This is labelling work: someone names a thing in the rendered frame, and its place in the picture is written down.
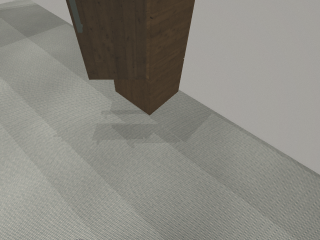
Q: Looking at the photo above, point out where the handle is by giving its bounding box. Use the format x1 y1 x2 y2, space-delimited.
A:
69 0 83 33

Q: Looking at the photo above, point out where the cupboard door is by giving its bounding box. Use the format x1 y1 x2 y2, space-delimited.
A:
66 0 147 80

